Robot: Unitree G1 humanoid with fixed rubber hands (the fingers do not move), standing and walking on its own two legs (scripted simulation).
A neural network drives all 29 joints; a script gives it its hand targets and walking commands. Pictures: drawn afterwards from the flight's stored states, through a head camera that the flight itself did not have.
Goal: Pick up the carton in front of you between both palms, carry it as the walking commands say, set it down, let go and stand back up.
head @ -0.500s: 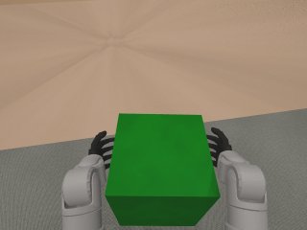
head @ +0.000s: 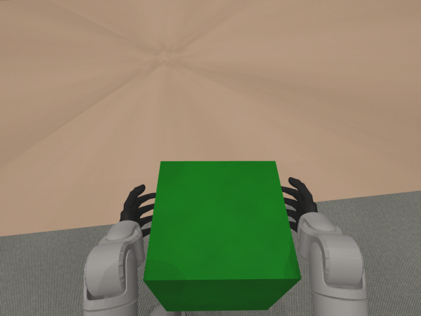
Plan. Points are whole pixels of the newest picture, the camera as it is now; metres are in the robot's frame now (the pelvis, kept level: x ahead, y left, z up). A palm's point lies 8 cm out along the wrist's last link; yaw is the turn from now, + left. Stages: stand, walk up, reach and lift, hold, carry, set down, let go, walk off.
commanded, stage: carry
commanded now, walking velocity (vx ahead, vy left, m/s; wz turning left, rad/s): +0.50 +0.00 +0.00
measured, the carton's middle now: (217, 240) +0.26 +0.01 -0.01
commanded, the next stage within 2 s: none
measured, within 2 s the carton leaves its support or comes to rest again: neither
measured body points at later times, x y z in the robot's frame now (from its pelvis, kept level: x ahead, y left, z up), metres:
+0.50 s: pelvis +0.34 +0.04 +0.00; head +0.37 +0.05 +0.45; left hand +0.63 +0.18 +0.07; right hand +0.61 -0.13 +0.08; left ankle +0.30 +0.11 -0.75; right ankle +0.40 -0.11 -0.69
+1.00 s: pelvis +0.67 -0.02 -0.01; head +0.71 -0.04 +0.44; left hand +1.02 +0.13 +0.13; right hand +1.03 -0.17 +0.13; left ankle +0.73 +0.12 -0.67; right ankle +0.64 -0.08 -0.75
